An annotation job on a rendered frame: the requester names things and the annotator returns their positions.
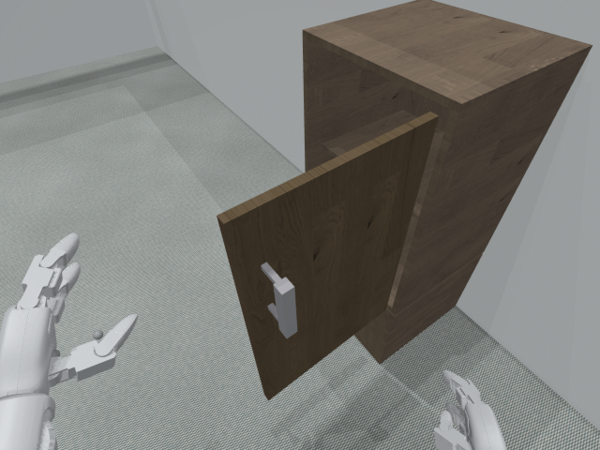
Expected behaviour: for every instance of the robot left forearm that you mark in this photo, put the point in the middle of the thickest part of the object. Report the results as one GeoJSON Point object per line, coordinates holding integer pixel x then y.
{"type": "Point", "coordinates": [26, 422]}

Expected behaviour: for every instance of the cupboard door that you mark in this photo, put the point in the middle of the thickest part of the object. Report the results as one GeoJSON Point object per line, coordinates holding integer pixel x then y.
{"type": "Point", "coordinates": [336, 232]}

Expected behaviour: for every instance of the right robot hand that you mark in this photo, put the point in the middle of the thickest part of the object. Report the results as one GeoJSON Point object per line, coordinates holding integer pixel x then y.
{"type": "Point", "coordinates": [478, 425]}

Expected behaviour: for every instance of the handle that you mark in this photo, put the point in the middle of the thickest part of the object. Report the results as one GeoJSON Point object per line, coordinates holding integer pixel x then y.
{"type": "Point", "coordinates": [285, 309]}

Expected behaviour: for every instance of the left robot hand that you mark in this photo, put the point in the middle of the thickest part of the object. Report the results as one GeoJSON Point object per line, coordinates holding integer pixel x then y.
{"type": "Point", "coordinates": [27, 336]}

